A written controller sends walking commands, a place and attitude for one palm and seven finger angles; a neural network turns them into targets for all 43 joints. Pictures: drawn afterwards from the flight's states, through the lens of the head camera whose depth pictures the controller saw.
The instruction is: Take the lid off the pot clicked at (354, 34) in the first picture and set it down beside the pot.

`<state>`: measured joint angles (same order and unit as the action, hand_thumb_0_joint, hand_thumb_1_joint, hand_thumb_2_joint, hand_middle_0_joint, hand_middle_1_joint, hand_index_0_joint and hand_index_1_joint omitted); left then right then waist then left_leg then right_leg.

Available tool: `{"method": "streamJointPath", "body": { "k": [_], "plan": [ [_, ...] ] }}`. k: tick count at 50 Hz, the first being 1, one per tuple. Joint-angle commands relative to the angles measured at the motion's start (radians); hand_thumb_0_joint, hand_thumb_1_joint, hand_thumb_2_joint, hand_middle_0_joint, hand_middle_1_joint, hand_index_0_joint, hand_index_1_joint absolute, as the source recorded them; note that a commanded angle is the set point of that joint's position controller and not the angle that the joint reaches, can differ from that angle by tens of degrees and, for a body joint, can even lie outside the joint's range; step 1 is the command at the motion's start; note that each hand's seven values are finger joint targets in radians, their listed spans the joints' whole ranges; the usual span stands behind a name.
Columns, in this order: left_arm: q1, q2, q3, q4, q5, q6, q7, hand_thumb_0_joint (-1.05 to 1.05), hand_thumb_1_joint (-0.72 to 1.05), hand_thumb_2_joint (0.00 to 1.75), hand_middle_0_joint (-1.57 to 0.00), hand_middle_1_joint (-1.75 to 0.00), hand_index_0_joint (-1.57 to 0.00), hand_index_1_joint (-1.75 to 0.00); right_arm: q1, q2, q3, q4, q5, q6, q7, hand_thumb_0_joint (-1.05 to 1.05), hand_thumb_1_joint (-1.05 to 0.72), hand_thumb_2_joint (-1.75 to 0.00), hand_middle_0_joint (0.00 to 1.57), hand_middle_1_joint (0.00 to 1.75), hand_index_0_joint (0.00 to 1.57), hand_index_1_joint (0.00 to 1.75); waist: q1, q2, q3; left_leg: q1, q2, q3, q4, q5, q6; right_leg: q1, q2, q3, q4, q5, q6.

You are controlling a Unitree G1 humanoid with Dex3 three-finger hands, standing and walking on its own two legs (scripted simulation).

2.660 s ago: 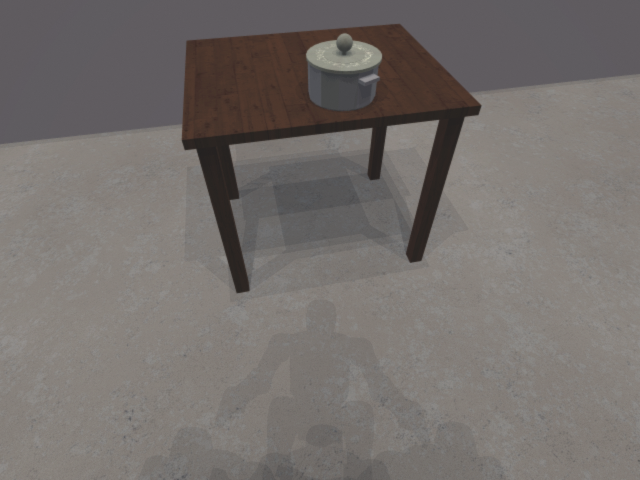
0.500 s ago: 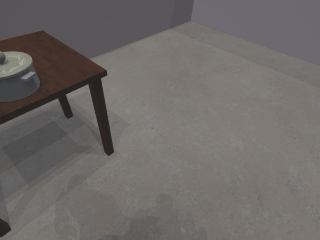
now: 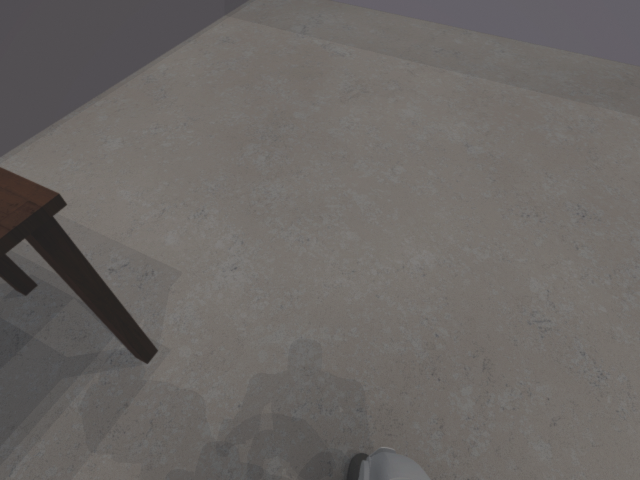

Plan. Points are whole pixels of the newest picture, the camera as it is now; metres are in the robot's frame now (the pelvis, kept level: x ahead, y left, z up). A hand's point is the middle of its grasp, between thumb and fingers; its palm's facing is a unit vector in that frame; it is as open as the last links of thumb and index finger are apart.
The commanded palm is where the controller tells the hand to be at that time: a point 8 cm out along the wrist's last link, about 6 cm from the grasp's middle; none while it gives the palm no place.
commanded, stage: turn to face it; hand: left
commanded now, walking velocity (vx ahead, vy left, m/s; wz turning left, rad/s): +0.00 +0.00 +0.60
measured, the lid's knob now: out of the picture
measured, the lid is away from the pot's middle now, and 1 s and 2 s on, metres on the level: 0.00 0.00 0.00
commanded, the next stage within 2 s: take the last steps up to it in 1.80 s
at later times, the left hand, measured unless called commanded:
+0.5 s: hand out of the picture +0.14 +0.21 -0.18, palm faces +0.29 -0.94 -0.16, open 7.3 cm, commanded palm none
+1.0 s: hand out of the picture +0.09 +0.17 -0.13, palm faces +0.54 -0.78 -0.30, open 7.4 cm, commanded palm none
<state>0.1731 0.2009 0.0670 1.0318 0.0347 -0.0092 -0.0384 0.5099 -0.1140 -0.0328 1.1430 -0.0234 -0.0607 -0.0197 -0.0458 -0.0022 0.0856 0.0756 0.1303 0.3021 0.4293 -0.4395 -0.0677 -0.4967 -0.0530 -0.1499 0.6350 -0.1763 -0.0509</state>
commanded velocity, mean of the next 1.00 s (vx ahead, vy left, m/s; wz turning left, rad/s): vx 0.00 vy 0.00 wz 0.60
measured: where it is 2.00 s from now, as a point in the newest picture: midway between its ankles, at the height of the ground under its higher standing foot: outside the picture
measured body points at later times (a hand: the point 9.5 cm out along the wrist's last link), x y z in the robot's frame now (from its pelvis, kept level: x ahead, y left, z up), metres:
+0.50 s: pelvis +0.10 +0.01 -0.01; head +0.11 +0.05 +0.44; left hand +0.12 +0.26 -0.17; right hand +0.22 -0.23 -0.13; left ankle +0.13 +0.10 -0.73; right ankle +0.13 -0.11 -0.71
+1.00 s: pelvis +0.13 -0.05 +0.00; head +0.15 -0.07 +0.45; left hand +0.07 +0.21 -0.11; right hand +0.32 -0.24 -0.15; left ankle +0.10 +0.08 -0.68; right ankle +0.19 -0.14 -0.73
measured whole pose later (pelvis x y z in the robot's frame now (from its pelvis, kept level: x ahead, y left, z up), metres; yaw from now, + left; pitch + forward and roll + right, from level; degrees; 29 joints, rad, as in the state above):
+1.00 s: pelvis +0.13 -0.05 +0.00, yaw +32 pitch -1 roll +1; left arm 0.22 0.18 0.05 0.88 0.02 0.02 0.02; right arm 0.20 -0.26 -0.11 0.93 -0.02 0.08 0.02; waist -0.01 0.07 0.05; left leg -0.50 -0.04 -0.05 0.96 -0.42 -0.03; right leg -0.26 -0.06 -0.09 0.58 -0.30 0.00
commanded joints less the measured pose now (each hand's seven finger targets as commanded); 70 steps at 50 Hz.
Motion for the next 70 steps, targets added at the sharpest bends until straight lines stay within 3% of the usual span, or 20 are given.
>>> {"method": "streamJointPath", "body": {
  "k": [1, 3, 7, 20, 21, 22, 23, 25, 30, 38, 43, 44, 46, 51, 59, 64, 65, 66, 67, 70],
  "plan": [
    [0.403, 0.231, 0.057, 0.058, -0.005, -0.062, 0.034, 0.00, 0.90, 0.90, -0.20, -0.30, -0.20, -0.30, 0.048, -0.063, -0.014, -0.066, 0.030, -0.022, 0.001, 0.00, -0.90, -0.90, 0.20, 0.30, 0.20, 0.30, 0.175, -0.268, -0.348, -0.589, -0.047, -0.068, 0.786, -0.101, 0.046, 0.809, -0.370, 0.530, -0.168, 0.351, -0.171],
    [0.288, 0.218, 0.047, 0.024, -0.023, -0.051, 0.049, 0.00, 0.90, 0.90, -0.20, -0.30, -0.20, -0.30, -0.026, -0.064, -0.023, -0.085, 0.026, -0.004, -0.011, 0.00, -0.90, -0.90, 0.20, 0.30, 0.20, 0.30, 0.134, -0.138, -0.260, -0.623, -0.018, -0.275, 0.974, -0.089, 0.066, 0.568, -0.414, 0.499, -0.291, 0.394, -0.199],
    [0.047, 0.067, -0.003, -0.030, -0.012, -0.053, 0.067, 0.00, 0.90, 0.90, -0.20, -0.30, -0.20, -0.30, 0.009, -0.029, -0.017, -0.039, 0.008, 0.053, -0.006, 0.00, -0.90, -0.90, 0.20, 0.30, 0.20, 0.30, 0.003, -0.079, -0.065, -0.511, 0.038, -0.293, 0.797, 0.063, 0.052, 0.150, -0.312, 0.167, -0.394, 0.169, -0.095],
    [0.035, 0.141, 0.039, -0.116, -0.011, 0.009, 0.069, 0.00, 0.90, 0.90, -0.20, -0.30, -0.20, -0.30, -0.199, -0.104, -0.039, -0.215, 0.000, 0.080, 0.031, 0.00, -0.90, -0.90, 0.20, 0.30, 0.20, 0.30, 0.032, -0.083, -0.054, -0.380, -0.031, -0.164, 0.211, 0.145, 0.037, 0.201, -0.319, -0.023, -0.202, -0.022, -0.029],
    [0.043, 0.130, 0.038, -0.126, -0.017, 0.017, 0.064, 0.00, 0.90, 0.90, -0.20, -0.30, -0.20, -0.30, -0.163, -0.142, -0.047, -0.215, -0.002, 0.076, 0.032, 0.00, -0.90, -0.90, 0.20, 0.30, 0.20, 0.30, 0.013, 0.011, -0.078, -0.294, -0.024, -0.202, 0.099, 0.221, 0.050, 0.154, -0.277, -0.054, -0.091, -0.079, 0.010],
    [0.053, 0.082, 0.034, -0.153, -0.023, 0.025, 0.057, 0.00, 0.90, 0.90, -0.20, -0.30, -0.20, -0.30, -0.120, -0.237, -0.068, -0.227, -0.007, 0.068, 0.029, 0.00, -0.90, -0.90, 0.20, 0.30, 0.20, 0.30, -0.005, 0.301, -0.089, -0.223, 0.163, -0.516, -0.048, 0.399, 0.139, 0.002, -0.149, -0.101, 0.143, -0.279, 0.090],
    [-0.009, 0.058, 0.023, -0.207, -0.022, 0.025, 0.054, 0.00, 0.90, 0.90, -0.20, -0.30, -0.20, -0.30, -0.076, -0.318, -0.083, -0.234, -0.011, 0.068, 0.019, 0.00, -0.90, -0.90, 0.20, 0.30, 0.20, 0.30, -0.041, 0.388, -0.080, -0.213, 0.333, -0.760, -0.143, 0.587, 0.276, -0.127, -0.047, -0.037, 0.386, -0.518, 0.130],
    [-0.048, 0.065, 0.032, -0.202, -0.012, 0.026, 0.055, 0.00, 0.90, 0.90, -0.20, -0.30, -0.20, -0.30, -0.132, -0.311, -0.081, -0.235, -0.005, 0.061, 0.002, 0.00, -0.90, -0.90, 0.20, 0.30, 0.20, 0.30, -0.018, 0.221, -0.143, -0.215, 0.265, -0.713, -0.133, 0.401, 0.270, -0.175, -0.049, 0.119, 0.580, -0.367, 0.113],
    [0.051, 0.097, 0.036, -0.140, -0.018, 0.033, 0.049, 0.00, 0.90, 0.90, -0.20, -0.30, -0.20, -0.30, -0.262, -0.264, -0.064, -0.270, 0.006, 0.045, -0.003, 0.00, -0.90, -0.90, 0.20, 0.30, 0.20, 0.30, 0.036, 0.116, -0.172, -0.214, 0.123, -0.494, -0.113, 0.505, 0.216, -0.078, -0.054, 0.141, 0.498, -0.174, 0.139],
    [0.011, 0.103, 0.030, -0.177, -0.024, 0.040, 0.057, 0.00, 0.90, 0.90, -0.20, -0.30, -0.20, -0.30, -0.263, -0.303, -0.087, -0.262, 0.002, 0.072, 0.007, 0.00, -0.90, -0.90, 0.20, 0.30, 0.20, 0.30, 0.008, 0.144, -0.140, -0.220, 0.109, -0.602, -0.114, 0.382, 0.242, -0.002, -0.010, 0.140, 0.246, -0.248, 0.140],
    [0.128, 0.111, 0.029, -0.169, -0.031, 0.024, 0.064, 0.00, 0.90, 0.90, -0.20, -0.30, -0.20, -0.30, -0.353, -0.308, -0.098, -0.295, 0.005, 0.087, 0.016, 0.00, -0.90, -0.90, 0.20, 0.30, 0.20, 0.30, 0.065, 0.150, -0.145, -0.397, 0.044, -0.628, -0.033, 0.361, 0.200, 0.276, 0.035, 0.114, -0.075, -0.136, 0.117],
    [0.177, 0.139, 0.036, -0.165, -0.027, 0.017, 0.068, 0.00, 0.90, 0.90, -0.20, -0.30, -0.20, -0.30, -0.374, -0.286, -0.097, -0.310, 0.012, 0.090, 0.020, 0.00, -0.90, -0.90, 0.20, 0.30, 0.20, 0.30, 0.093, 0.094, -0.145, -0.492, -0.006, -0.591, 0.039, 0.268, 0.154, 0.395, -0.003, 0.137, -0.236, -0.068, 0.107],
    [0.147, 0.293, 0.056, -0.207, -0.007, 0.013, 0.076, 0.00, 0.90, 0.90, -0.20, -0.30, -0.20, -0.30, -0.364, -0.197, -0.086, -0.355, 0.010, 0.091, 0.028, 0.00, -0.90, -0.90, 0.20, 0.30, 0.20, 0.30, 0.095, -0.327, -0.096, -0.728, -0.197, -0.347, 0.502, -0.129, 0.031, 0.375, -0.444, 0.550, -0.457, -0.212, -0.076],
    [-0.002, 0.174, 0.026, -0.240, -0.008, -0.002, 0.074, 0.00, 0.90, 0.90, -0.20, -0.30, -0.20, -0.30, -0.341, -0.208, -0.085, -0.299, 0.001, 0.113, 0.051, 0.00, -0.90, -0.90, 0.20, 0.30, 0.20, 0.30, 0.023, -0.168, -0.009, -0.657, -0.104, -0.318, 0.779, 0.053, 0.010, 0.231, -0.271, 0.206, -0.347, 0.006, -0.054],
    [0.132, 0.235, 0.043, -0.191, -0.002, 0.008, 0.068, 0.00, 0.90, 0.90, -0.20, -0.30, -0.20, -0.30, -0.464, -0.187, -0.061, -0.337, 0.012, 0.108, 0.054, 0.00, -0.90, -0.90, 0.20, 0.30, 0.20, 0.30, 0.105, -0.203, -0.074, -0.556, -0.102, -0.226, 0.442, -0.017, 0.002, 0.391, -0.322, 0.124, -0.280, 0.226, -0.077],
    [0.113, 0.241, 0.054, -0.181, -0.012, 0.022, 0.060, 0.00, 0.90, 0.90, -0.20, -0.30, -0.20, -0.30, -0.362, -0.213, -0.058, -0.322, 0.012, 0.086, 0.044, 0.00, -0.90, -0.90, 0.20, 0.30, 0.20, 0.30, 0.058, -0.180, -0.148, -0.314, -0.122, -0.193, 0.064, 0.154, 0.036, 0.358, -0.305, 0.015, -0.091, 0.287, 0.002],
    [0.118, 0.217, 0.051, -0.189, -0.021, 0.027, 0.055, 0.00, 0.90, 0.90, -0.20, -0.30, -0.20, -0.30, -0.303, -0.271, -0.072, -0.310, 0.009, 0.077, 0.043, 0.00, -0.90, -0.90, 0.20, 0.30, 0.20, 0.30, 0.025, -0.047, -0.192, -0.143, -0.062, -0.282, -0.039, 0.303, 0.064, 0.234, -0.268, -0.022, 0.058, 0.172, 0.055],
    [0.097, 0.148, 0.040, -0.233, -0.026, 0.029, 0.046, 0.00, 0.90, 0.90, -0.20, -0.30, -0.20, -0.30, -0.247, -0.389, -0.102, -0.308, 0.002, 0.070, 0.036, 0.00, -0.90, -0.90, 0.20, 0.30, 0.20, 0.30, -0.012, 0.283, -0.198, 0.007, 0.216, -0.646, -0.066, 0.668, 0.189, -0.070, -0.124, -0.054, 0.282, -0.324, 0.139],
    [0.012, 0.144, 0.019, -0.277, -0.014, 0.037, 0.052, 0.00, 0.90, 0.90, -0.20, -0.30, -0.20, -0.30, -0.167, -0.443, -0.109, -0.289, 0.011, 0.081, 0.034, 0.00, -0.90, -0.90, 0.20, 0.30, 0.20, 0.30, -0.053, 0.244, -0.180, -0.026, 0.311, -0.693, -0.059, 0.806, 0.280, -0.144, -0.093, 0.034, 0.426, -0.485, 0.138],
    [-0.012, 0.145, 0.030, -0.229, -0.023, 0.040, 0.052, 0.00, 0.90, 0.90, -0.20, -0.30, -0.20, -0.30, -0.304, -0.342, -0.080, -0.296, 0.003, 0.076, 0.007, 0.00, -0.90, -0.90, 0.20, 0.30, 0.20, 0.30, 0.007, 0.243, -0.093, -0.210, 0.148, -0.578, -0.071, 0.650, 0.252, -0.121, -0.083, 0.145, 0.525, -0.295, 0.131]
  ]
}}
